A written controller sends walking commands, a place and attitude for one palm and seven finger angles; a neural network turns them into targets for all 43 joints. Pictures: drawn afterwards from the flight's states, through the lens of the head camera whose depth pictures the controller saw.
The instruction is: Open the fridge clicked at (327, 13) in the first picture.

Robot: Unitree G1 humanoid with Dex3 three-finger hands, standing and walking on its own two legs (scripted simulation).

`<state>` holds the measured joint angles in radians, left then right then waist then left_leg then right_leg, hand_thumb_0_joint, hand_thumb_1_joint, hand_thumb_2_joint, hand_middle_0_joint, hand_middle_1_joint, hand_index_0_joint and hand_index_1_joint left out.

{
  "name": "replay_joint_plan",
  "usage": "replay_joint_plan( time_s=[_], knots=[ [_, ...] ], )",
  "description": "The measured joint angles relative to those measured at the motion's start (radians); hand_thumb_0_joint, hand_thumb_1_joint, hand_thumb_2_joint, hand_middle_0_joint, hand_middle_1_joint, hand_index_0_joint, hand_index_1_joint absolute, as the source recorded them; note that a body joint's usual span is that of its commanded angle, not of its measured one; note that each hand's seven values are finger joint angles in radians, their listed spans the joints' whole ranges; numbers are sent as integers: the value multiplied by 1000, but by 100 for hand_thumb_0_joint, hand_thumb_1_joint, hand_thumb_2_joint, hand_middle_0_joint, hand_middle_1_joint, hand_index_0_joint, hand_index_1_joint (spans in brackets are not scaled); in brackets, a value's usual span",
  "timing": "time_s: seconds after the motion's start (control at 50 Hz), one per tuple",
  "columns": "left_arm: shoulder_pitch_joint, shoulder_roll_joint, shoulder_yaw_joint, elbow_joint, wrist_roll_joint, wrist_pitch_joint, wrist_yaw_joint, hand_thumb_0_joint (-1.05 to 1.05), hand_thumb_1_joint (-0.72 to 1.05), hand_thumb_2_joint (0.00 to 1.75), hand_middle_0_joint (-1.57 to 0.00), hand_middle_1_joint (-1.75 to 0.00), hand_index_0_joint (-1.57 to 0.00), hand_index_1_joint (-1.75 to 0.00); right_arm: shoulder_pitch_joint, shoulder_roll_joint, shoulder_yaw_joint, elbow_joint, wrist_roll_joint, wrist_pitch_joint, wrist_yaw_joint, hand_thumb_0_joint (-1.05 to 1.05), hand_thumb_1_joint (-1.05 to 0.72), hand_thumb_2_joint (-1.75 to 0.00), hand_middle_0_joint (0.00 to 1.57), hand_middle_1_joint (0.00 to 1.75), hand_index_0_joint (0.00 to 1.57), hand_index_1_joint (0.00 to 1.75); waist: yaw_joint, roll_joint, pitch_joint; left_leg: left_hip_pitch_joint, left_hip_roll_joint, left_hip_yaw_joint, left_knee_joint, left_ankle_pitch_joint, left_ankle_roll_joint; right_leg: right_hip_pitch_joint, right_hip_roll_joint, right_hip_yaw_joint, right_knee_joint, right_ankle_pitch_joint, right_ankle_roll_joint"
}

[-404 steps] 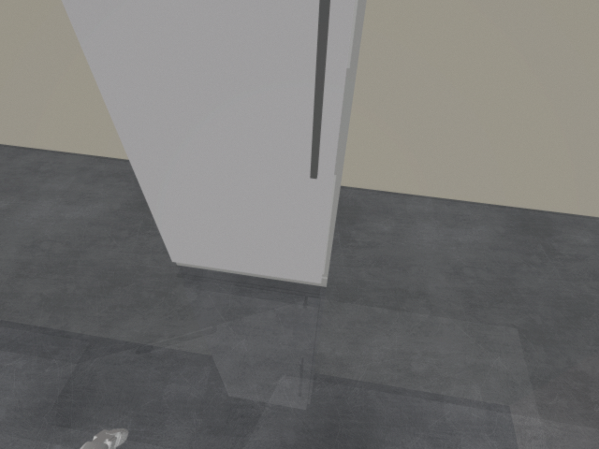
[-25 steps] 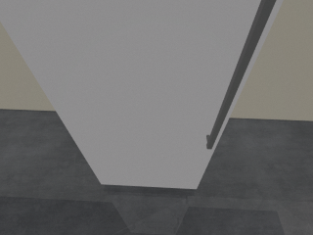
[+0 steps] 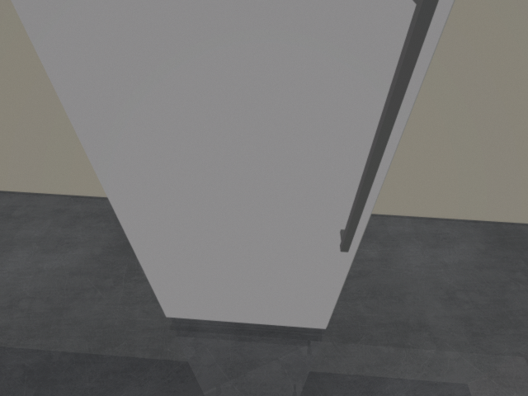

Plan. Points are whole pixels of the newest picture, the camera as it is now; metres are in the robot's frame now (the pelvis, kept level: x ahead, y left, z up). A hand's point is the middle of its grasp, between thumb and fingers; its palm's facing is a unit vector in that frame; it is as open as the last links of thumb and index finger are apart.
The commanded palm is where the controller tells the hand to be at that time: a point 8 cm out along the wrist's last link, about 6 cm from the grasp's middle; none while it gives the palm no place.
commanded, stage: come to a stop and stand still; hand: right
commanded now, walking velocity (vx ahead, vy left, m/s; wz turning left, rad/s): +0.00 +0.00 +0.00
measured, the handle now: (370, 157) +0.47 -0.15 +0.14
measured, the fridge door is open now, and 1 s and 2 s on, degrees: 0 0 0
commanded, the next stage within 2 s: look again from close up in 0.90 s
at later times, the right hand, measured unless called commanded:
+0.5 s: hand out of the picture -0.03 -0.22 -0.16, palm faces -0.02 +0.98 -0.19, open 7.3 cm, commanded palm none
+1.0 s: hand out of the picture -0.05 -0.23 -0.16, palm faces -0.02 +0.98 -0.19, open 7.3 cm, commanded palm none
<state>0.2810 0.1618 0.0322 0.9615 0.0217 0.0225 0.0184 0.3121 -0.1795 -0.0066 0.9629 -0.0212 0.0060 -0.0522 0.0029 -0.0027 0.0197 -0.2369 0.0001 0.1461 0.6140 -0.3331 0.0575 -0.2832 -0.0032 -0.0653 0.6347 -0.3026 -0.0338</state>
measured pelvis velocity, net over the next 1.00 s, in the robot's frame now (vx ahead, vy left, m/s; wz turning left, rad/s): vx -0.03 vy -0.06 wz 0.05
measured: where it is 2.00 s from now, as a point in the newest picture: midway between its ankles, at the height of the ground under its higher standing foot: outside the picture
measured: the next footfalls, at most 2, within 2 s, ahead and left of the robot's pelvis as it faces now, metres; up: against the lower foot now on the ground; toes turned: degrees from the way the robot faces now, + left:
none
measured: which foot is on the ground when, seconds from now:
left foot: down 0.00-1.00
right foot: down 0.00-1.00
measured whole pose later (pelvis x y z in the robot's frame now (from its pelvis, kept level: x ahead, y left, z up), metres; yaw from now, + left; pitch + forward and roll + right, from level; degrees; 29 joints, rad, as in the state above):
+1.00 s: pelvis -0.03 -0.06 +0.01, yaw +3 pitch -2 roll +0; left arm 0.28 0.15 0.02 1.08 0.01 0.00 0.02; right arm 0.39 -0.14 0.01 1.06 -0.03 0.01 -0.05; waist 0.00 0.00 0.03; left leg -0.25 0.06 0.06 0.47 -0.19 -0.03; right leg -0.23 0.07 -0.15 0.41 -0.16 -0.12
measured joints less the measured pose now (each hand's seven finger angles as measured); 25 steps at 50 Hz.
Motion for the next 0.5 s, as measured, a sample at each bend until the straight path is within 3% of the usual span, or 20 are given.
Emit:
replay_joint_plan(
  time_s=[0.28, 0.5],
  knots=[
    [56, -11, -30, 37, 3, -13, -6, 1, 92, 90, -20, -30, -20, -30, -15, -4, 6, -17, 4, 5, 10, 0, -91, -90, 20, 29, 20, 29, 15, 5, -8, -13, 21, -40, -104, 105, -44, 3, 28, -43, -117, 87, -51],
    [40, -14, -26, 70, -5, -14, -5, 1, 91, 90, -20, -30, -20, -30, 51, 27, 16, 37, 0, 7, 9, 0, -91, -90, 20, 29, 20, 29, 7, 4, 1, -14, 40, -60, -133, 135, -66, 16, 50, -63, -165, 118, -72]
  ],
)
